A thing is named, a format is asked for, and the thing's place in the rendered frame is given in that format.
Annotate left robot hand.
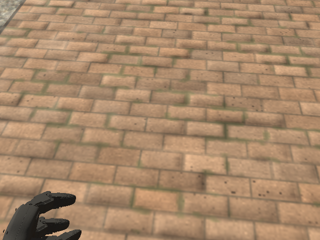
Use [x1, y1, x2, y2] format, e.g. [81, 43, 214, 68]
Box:
[2, 191, 82, 240]

